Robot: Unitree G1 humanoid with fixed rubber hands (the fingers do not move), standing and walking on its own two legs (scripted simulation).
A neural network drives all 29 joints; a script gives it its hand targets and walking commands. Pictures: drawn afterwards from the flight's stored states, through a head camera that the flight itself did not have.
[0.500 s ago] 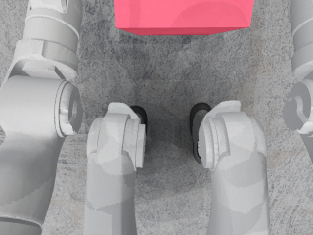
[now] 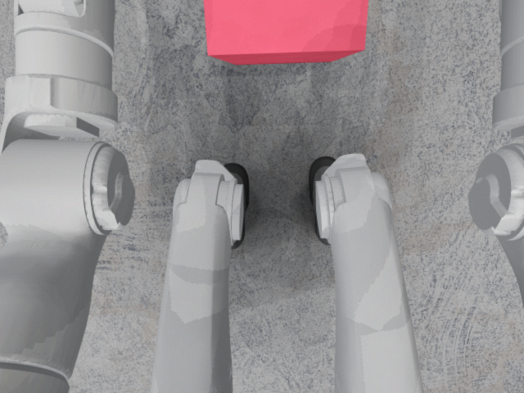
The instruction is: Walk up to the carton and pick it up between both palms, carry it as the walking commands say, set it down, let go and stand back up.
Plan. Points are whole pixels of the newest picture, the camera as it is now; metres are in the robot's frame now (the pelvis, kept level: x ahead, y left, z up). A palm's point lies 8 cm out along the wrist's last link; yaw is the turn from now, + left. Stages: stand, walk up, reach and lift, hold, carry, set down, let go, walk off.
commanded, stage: set down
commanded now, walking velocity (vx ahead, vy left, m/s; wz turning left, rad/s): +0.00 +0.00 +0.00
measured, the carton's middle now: out of the picture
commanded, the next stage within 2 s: let go in 0.72 s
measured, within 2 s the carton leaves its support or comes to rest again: neither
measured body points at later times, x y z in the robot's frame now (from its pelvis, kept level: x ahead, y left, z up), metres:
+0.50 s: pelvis +0.01 +0.00 +0.14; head +0.38 -0.03 +0.38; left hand +0.60 +0.16 +0.02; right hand +0.58 -0.22 +0.01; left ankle +0.11 +0.12 -0.46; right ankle +0.12 -0.11 -0.46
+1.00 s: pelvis +0.08 +0.00 +0.21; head +0.38 -0.01 +0.54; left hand +0.55 +0.18 +0.08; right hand +0.54 -0.23 +0.07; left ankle +0.11 +0.12 -0.46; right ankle +0.12 -0.11 -0.46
